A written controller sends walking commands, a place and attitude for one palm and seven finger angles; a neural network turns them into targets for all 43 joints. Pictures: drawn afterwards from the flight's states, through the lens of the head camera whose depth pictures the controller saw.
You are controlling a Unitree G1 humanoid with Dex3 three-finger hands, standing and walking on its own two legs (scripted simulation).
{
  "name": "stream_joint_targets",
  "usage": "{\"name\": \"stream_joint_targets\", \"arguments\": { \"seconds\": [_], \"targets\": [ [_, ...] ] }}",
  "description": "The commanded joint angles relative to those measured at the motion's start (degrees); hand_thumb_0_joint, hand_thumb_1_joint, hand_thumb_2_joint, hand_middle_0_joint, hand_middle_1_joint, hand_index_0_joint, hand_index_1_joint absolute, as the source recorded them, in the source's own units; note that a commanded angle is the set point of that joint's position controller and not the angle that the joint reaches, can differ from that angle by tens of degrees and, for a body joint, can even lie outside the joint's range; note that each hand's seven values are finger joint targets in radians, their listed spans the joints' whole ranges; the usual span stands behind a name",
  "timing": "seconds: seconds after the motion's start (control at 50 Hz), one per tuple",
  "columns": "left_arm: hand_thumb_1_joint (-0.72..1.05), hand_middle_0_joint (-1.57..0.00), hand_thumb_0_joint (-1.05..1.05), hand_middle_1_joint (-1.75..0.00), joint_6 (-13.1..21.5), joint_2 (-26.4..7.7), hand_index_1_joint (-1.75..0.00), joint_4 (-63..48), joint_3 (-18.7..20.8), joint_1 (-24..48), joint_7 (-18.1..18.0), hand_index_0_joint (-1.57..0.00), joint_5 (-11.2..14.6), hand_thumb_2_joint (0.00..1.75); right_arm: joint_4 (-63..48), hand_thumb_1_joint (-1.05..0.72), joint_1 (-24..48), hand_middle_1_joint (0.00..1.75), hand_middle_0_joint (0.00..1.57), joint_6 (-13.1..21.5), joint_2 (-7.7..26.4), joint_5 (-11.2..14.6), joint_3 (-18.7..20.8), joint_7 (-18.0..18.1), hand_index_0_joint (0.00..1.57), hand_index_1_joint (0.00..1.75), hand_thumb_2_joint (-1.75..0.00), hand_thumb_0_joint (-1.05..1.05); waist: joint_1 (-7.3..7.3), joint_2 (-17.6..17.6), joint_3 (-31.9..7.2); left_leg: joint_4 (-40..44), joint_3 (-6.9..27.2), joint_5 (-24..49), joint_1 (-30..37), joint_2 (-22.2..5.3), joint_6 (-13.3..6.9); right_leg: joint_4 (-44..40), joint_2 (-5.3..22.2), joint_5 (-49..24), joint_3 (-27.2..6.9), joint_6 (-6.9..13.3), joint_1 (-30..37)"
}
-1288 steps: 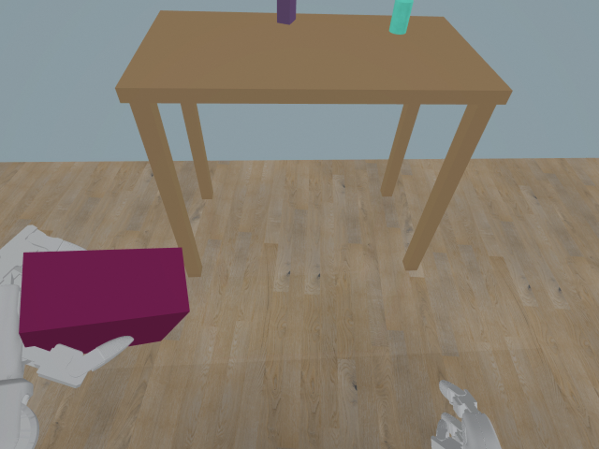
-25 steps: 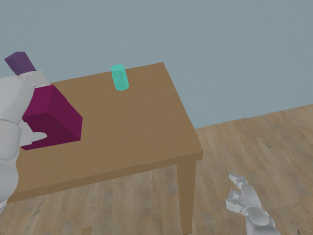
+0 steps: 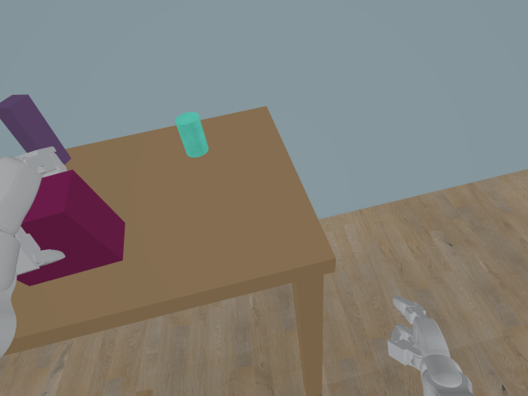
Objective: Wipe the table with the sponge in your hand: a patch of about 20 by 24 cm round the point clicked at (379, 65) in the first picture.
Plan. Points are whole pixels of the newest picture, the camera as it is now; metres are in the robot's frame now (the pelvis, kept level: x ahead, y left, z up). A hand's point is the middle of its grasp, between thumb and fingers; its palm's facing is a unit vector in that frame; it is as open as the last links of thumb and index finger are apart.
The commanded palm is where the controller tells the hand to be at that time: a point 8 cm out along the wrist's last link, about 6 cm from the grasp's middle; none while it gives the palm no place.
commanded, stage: move the sponge above the wiping area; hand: left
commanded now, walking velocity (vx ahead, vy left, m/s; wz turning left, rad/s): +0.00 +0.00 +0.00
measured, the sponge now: (60, 239) +0.24 +0.32 +0.17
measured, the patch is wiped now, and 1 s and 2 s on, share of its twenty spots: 0.00 0.00 0.00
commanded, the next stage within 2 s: none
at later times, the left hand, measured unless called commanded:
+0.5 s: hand (51, 234) +0.23 +0.31 +0.19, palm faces +0.19 -0.11 -0.98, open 10.6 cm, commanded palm +0.19 +0.30 +0.26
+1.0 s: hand (78, 245) +0.24 +0.30 +0.16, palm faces +0.05 -0.08 -1.00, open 10.6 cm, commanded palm +0.20 +0.30 +0.25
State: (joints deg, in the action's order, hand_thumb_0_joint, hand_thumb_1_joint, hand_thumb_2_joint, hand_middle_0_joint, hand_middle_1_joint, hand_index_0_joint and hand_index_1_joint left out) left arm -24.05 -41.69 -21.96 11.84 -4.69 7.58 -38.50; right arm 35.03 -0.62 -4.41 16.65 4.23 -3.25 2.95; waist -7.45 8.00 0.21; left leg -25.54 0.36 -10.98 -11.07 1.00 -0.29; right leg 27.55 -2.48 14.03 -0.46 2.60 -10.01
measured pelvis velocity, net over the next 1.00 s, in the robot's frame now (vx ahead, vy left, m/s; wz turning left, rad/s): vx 0.00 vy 0.01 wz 0.01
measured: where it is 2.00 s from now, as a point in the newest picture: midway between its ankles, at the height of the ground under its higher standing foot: outside the picture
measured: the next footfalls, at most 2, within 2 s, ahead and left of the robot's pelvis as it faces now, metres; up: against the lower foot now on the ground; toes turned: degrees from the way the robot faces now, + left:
none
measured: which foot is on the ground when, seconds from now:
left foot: down 0.00-1.00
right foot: down 0.00-1.00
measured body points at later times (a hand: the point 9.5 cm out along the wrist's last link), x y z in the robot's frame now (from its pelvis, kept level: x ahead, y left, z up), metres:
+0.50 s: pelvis +0.00 +0.02 +0.00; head -0.01 -0.03 +0.45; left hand +0.21 +0.32 +0.24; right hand +0.26 -0.16 -0.07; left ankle +0.03 +0.12 -0.74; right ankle +0.01 -0.09 -0.74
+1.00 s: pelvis +0.00 +0.01 +0.00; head +0.00 -0.04 +0.45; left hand +0.23 +0.30 +0.21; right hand +0.26 -0.17 -0.08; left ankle +0.03 +0.12 -0.74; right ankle +0.01 -0.09 -0.74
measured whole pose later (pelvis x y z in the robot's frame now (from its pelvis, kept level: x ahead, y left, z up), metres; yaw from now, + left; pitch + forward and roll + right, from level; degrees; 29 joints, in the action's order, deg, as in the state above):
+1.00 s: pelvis +0.00 +0.01 +0.00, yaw +0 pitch -3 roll +1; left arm -24.8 -36.8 -20.1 1.1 -5.0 10.4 -44.7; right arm 34.7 -0.5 -5.5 16.2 3.2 -4.4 2.1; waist -7.3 6.7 0.8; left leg -24.3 0.2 -10.3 -11.0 2.2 -1.4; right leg 26.8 -1.3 13.7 -0.7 1.8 -10.1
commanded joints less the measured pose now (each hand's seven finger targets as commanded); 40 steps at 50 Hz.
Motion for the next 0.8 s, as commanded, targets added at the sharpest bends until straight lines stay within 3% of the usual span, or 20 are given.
{"name": "stream_joint_targets", "arguments": {
  "seconds": [0.0, 0.02, 0.08, 0.12, 0.16, 0.22, 0.28, 0.32, 0.34, 0.4, 0.42, 0.46, 0.52, 0.54, 0.6, 0.62, 0.64, 0.7, 0.72, 0.78],
  "targets": [
    [0.10, -1.20, 0.00, -1.60, 1.64, -12.87, -1.60, -9.12, 3.40, 8.39, 0.64, -1.20, -2.08, 1.30, -11.31, -0.90, 12.51, 0.30, 0.20, 3.65, 5.26, -0.62, 2.18, 1.59, 0.20, 0.30, -0.90, 0.00, 0.30, -7.82, -8.62, 1.81, -0.01, 4.61, 1.00, 0.64, -1.94, -5.66, 3.09, -5.10, -3.47, -1.55, 1.24],
    [0.10, -1.20, 0.00, -1.60, 1.65, -13.61, -1.60, -13.21, 3.32, 11.50, 0.48, -1.20, -3.10, 1.30, -12.30, -0.90, 16.06, 0.30, 0.20, 4.62, 4.23, -0.26, 1.33, 1.66, 0.20, 0.30, -0.90, 0.00, 0.00, -4.74, -10.49, 1.73, 0.45, 4.26, 2.24, 1.00, -1.79, -5.75, 2.43, -2.90, -5.47, -0.79, 1.19],
    [0.10, -1.20, 0.00, -1.60, 4.08, -18.28, -1.60, -15.27, 3.89, 20.75, -0.84, -1.20, -7.17, 1.30, -10.81, -0.90, 12.73, 0.30, 0.20, 5.17, 4.51, -1.97, 1.84, 2.63, 0.20, 0.30, -0.90, 0.00, 0.15, -0.41, -13.77, 2.15, 1.29, 6.69, 4.55, 1.72, -2.12, -5.21, 2.45, -4.20, -4.19, -0.19, 2.90],
    [0.10, -1.20, 0.00, -1.60, 5.35, -22.22, -1.60, -17.91, 7.32, 24.30, -2.57, -1.20, -9.40, 1.30, -11.01, -0.90, 14.83, 0.30, 0.20, 6.05, 3.75, -1.96, 1.24, 2.61, 0.20, 0.30, -0.90, 0.00, -1.25, 2.18, -15.43, 1.94, 2.56, 7.85, 5.99, 1.97, -1.85, -5.14, 1.26, -3.18, -6.65, 1.58, 3.57],
    [0.10, -1.20, 0.00, -1.60, 7.36, -19.25, -1.60, -14.79, 6.03, 23.74, -4.44, -1.20, -9.19, 1.30, -9.34, -0.90, 11.66, 0.30, 0.20, 5.92, 2.99, -2.70, 1.57, 2.35, 0.20, 0.30, -0.90, 0.00, -0.78, 0.79, -14.63, 2.44, 1.67, 9.67, 7.13, 1.48, -1.78, -5.63, 1.61, -4.80, -4.14, 1.36, 3.67],
    [0.10, -1.20, 0.00, -1.60, 5.89, -18.59, -1.60, -8.31, 9.46, 19.89, -5.96, -1.20, -6.90, 1.30, -8.60, -0.90, 14.00, 0.30, 0.20, 5.38, 2.92, -1.69, 1.68, 1.26, 0.20, 0.30, -0.90, 0.00, -2.47, 0.32, -12.48, 3.21, 2.87, 9.85, 5.12, 1.18, -0.97, -5.97, 1.07, -5.61, -6.45, 2.54, 4.45],
    [0.10, -1.20, 0.00, -1.60, 3.97, -13.28, -1.60, -5.19, 6.55, 15.77, -5.19, -1.20, -3.52, 1.30, -8.19, -0.90, 11.81, 0.30, 0.20, 3.92, 3.98, -1.61, 2.36, 0.19, 0.20, 0.30, -0.90, 0.00, -1.87, -3.27, -9.95, 4.39, 1.74, 9.04, 2.97, -0.16, -0.48, -6.19, 2.29, -7.17, -2.40, 0.80, 4.46],
    [0.10, -1.20, 0.00, -1.60, 2.01, -9.43, -1.60, -2.36, 4.72, 8.25, -3.22, -1.20, -2.76, 1.30, -9.50, -0.90, 14.86, 0.30, 0.20, 3.64, 3.53, -0.50, 1.53, -0.25, 0.20, 0.30, -0.90, 0.00, -2.04, -5.33, -6.33, 4.85, 2.00, 7.78, 1.32, -0.09, -0.52, -6.54, 1.34, -5.89, -3.53, 0.98, 2.58],
    [0.10, -1.20, 0.00, -1.60, 1.98, -7.64, -1.60, -4.21, 2.31, 7.82, -2.30, -1.20, -2.28, 1.30, -9.35, -0.90, 12.25, 0.30, 0.20, 2.96, 4.66, -0.93, 1.98, -0.39, 0.20, 0.30, -0.90, 0.00, -1.00, -6.73, -7.72, 4.81, 0.94, 7.94, 1.40, -0.81, -0.66, -6.13, 2.19, -7.58, -1.07, 0.09, 3.05],
    [0.10, -1.20, 0.00, -1.60, 1.09, -4.81, -1.60, -9.22, -0.83, 4.25, -0.48, -1.20, -1.74, 1.30, -11.26, -0.90, 12.86, 0.30, 0.20, 2.53, 4.40, -0.46, 1.87, -0.46, 0.20, 0.30, -0.90, 0.00, -0.41, -7.18, -7.87, 4.92, 0.85, 6.20, 1.17, -0.49, -1.06, -5.53, 2.05, -6.81, 0.11, -0.71, 2.40],
    [0.10, -1.20, 0.00, -1.60, 0.53, -4.18, -1.60, -10.59, -1.13, 5.01, -0.23, -1.20, -2.30, 1.30, -11.94, -0.90, 16.11, 0.30, 0.20, 3.28, 3.27, 0.20, 0.96, -0.67, 0.20, 0.30, -0.90, 0.00, -0.28, -6.62, -7.71, 5.20, 1.38, 5.02, 1.23, -0.50, -0.99, -5.58, 1.11, -4.53, -0.95, -0.17, 1.44],
    [0.10, -1.20, 0.00, -1.60, 1.30, -7.18, -1.60, -13.48, -0.81, 8.23, -0.62, -1.20, -3.69, 1.30, -11.53, -0.90, 12.89, 0.30, 0.20, 3.24, 4.36, -0.79, 1.72, 0.12, 0.20, 0.30, -0.90, 0.00, 0.10, -5.42, -9.21, 5.22, 1.30, 4.25, 1.93, -0.33, -1.50, -5.32, 1.64, -3.74, -0.37, -0.40, 2.03],
    [0.10, -1.20, 0.00, -1.60, 2.49, -13.42, -1.60, -21.11, 0.68, 22.27, -2.55, -1.20, -8.89, 1.30, -12.30, -0.90, 16.12, 0.30, 0.20, 4.23, 3.39, -1.33, 0.67, 0.98, 0.20, 0.30, -0.90, 0.00, -0.30, 0.54, -13.85, 5.80, 3.00, 2.90, 4.26, 0.23, -1.67, -4.10, 0.11, -0.63, -3.09, 1.09, 3.36],
    [0.10, -1.20, 0.00, -1.60, 3.44, -14.26, -1.60, -20.12, 0.47, 25.60, -3.87, -1.20, -10.60, 1.30, -11.29, -0.90, 12.84, 0.30, 0.20, 4.44, 3.75, -2.30, 1.21, 1.30, 0.20, 0.30, -0.90, 0.00, -0.18, 1.14, -15.50, 5.59, 3.01, 4.43, 5.02, 0.18, -1.71, -3.72, 0.65, -1.05, -1.77, 1.13, 4.25],
    [0.10, -1.20, 0.00, -1.60, 4.92, -14.71, -1.60, -13.72, 1.14, 26.09, -6.53, -1.20, -13.29, 1.30, -8.73, -0.90, 11.38, 0.30, 0.20, 3.98, 3.45, -2.76, 1.54, 1.13, 0.20, 0.30, -0.90, 0.00, -0.75, 2.62, -14.25, 6.37, 3.98, 5.39, 5.73, 0.13, -1.19, -4.51, -0.15, -1.22, -2.47, 2.05, 4.22],
    [0.10, -1.20, 0.00, -1.60, 4.20, -14.90, -1.60, -12.81, 2.28, 25.97, -7.06, -1.20, -12.99, 1.30, -9.11, -0.90, 14.11, 0.30, 0.20, 4.23, 2.99, -2.10, 1.04, 0.91, 0.20, 0.30, -0.90, 0.00, -1.54, 2.53, -13.14, 6.37, 4.58, 5.20, 5.02, 0.56, -1.25, -4.61, -1.02, -0.90, -4.50, 3.07, 4.54],
    [0.10, -1.20, 0.00, -1.60, 4.25, -12.36, -1.60, -10.34, 0.17, 26.84, -7.41, -1.20, -12.03, 1.30, -8.07, -0.90, 12.14, 0.30, 0.20, 3.82, 3.01, -2.48, 1.18, 0.64, 0.20, 0.30, -0.90, 0.00, -0.78, 0.19, -12.64, 6.47, 3.45, 6.21, 5.34, 0.29, -1.08, -5.41, 0.07, -1.81, -2.20, 2.36, 4.38],
    [0.10, -1.20, 0.00, -1.60, 2.95, -9.64, -1.60, -4.74, -0.51, 23.63, -6.59, -1.20, -8.60, 1.30, -7.43, -0.90, 12.87, 0.30, 0.20, 3.02, 3.26, -1.66, 1.44, 0.01, 0.20, 0.30, -0.90, 0.00, -1.13, -1.03, -10.54, 7.26, 3.04, 6.12, 4.46, 0.09, -0.49, -6.54, 0.65, -2.48, -1.37, 1.69, 3.89],
    [0.10, -1.20, 0.00, -1.60, 1.62, -9.21, -1.60, -2.75, 0.57, 20.53, -5.84, -1.20, -7.61, 1.30, -8.50, -0.90, 15.59, 0.30, 0.20, 3.35, 2.83, -0.90, 0.81, 0.01, 0.20, 0.30, -0.90, 0.00, -1.95, -2.39, -8.48, 7.55, 3.49, 4.99, 3.18, 0.45, -0.61, -6.77, 0.05, -1.53, -3.17, 2.36, 3.49],
    [0.10, -1.20, 0.00, -1.60, 0.46, -6.40, -1.60, -1.27, -2.05, 15.09, -2.82, -1.20, -6.25, 1.30, -8.66, -0.90, 12.86, 0.30, 0.20, 1.98, 4.23, -1.10, 1.45, -0.42, 0.20, 0.30, -0.90, 0.00, -0.88, -5.42, -8.55, 6.78, 1.76, 6.79, 2.23, -0.10, -0.70, -6.68, 1.12, -5.23, -0.48, 0.87, 3.93]
  ]
}}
